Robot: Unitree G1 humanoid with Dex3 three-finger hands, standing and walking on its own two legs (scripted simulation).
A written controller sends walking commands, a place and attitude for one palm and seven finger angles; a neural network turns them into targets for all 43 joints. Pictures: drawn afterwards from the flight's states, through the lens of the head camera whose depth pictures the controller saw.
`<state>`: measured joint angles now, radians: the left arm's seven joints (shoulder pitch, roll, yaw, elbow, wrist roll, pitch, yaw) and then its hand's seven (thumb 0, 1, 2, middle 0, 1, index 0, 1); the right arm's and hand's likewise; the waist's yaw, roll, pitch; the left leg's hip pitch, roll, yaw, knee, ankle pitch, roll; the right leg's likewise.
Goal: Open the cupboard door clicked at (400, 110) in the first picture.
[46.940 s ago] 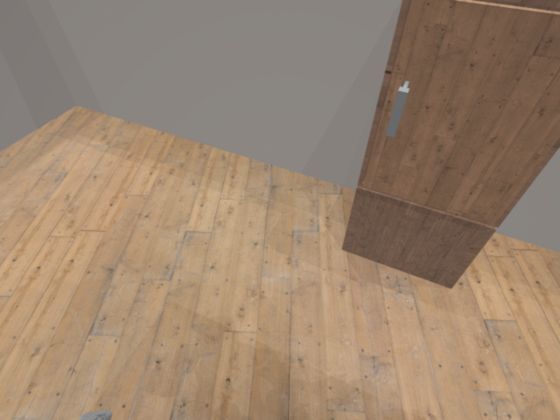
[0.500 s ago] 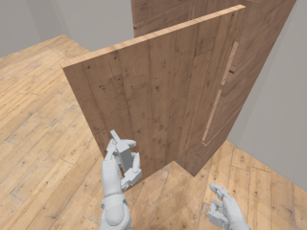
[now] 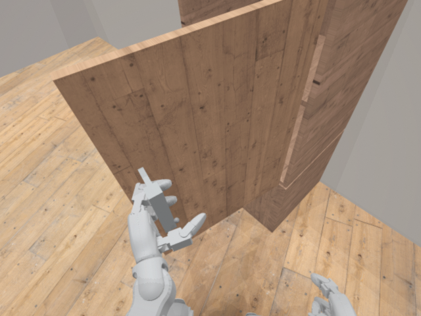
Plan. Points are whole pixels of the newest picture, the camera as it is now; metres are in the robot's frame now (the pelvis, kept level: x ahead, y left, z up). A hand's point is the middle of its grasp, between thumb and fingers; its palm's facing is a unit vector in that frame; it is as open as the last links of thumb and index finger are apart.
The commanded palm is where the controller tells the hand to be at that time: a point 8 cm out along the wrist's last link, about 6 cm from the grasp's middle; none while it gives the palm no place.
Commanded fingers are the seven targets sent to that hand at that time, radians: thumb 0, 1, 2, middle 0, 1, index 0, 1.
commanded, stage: open thumb and fingers to let go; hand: left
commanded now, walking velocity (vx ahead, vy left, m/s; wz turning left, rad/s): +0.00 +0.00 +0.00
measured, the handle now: (156, 200) +0.32 +0.11 +0.06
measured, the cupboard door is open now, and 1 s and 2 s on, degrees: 78 82 80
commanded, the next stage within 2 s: slide the hand sideways off the handle in 0.42 s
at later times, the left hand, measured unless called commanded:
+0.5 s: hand (171, 222) +0.28 +0.08 +0.05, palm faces +0.20 -0.98 +0.00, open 14.9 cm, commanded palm +0.24 +0.12 +0.05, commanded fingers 0.00 -0.50 0.30 -0.15 -0.30 -0.15 -0.30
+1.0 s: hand (164, 251) +0.23 +0.08 +0.05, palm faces -0.19 -0.98 +0.01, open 16.1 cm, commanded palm +0.21 +0.15 +0.05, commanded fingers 0.00 -0.50 0.30 -0.15 -0.30 -0.15 -0.30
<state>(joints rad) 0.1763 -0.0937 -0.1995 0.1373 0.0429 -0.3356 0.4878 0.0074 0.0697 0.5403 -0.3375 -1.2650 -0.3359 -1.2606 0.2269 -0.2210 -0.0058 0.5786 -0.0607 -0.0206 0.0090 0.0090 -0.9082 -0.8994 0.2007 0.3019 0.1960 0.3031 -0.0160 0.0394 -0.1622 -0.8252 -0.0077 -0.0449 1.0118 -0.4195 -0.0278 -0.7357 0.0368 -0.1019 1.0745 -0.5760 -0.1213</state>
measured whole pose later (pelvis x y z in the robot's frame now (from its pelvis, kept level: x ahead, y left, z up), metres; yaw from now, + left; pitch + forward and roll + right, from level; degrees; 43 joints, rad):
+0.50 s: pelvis +0.00 +0.03 +0.00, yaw -1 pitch +13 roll +0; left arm 0.18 -0.07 -0.30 0.12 0.07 -0.30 0.49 -0.01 -0.49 0.30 -0.33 -0.63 -0.34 -0.64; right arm 0.19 -0.19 0.02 0.52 -0.06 -0.03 0.02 0.01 -0.91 -0.90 0.20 0.30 0.20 0.30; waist -0.01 0.04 -0.17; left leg -0.83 -0.01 -0.03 1.05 -0.44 -0.02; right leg -0.72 0.03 -0.08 1.07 -0.57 -0.08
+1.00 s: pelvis -0.01 +0.07 -0.01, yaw -3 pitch +12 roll -1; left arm 0.30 0.03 -0.34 -0.03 0.04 -0.34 0.16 -0.01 -0.50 0.30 -0.19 -0.32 -0.19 -0.32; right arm 0.26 -0.20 0.04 0.42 -0.01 0.02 0.03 0.01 -0.91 -0.90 0.20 0.30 0.20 0.30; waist -0.03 0.05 -0.15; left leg -0.87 -0.01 0.02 1.12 -0.46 0.03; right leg -0.77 0.02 -0.04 1.13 -0.57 -0.03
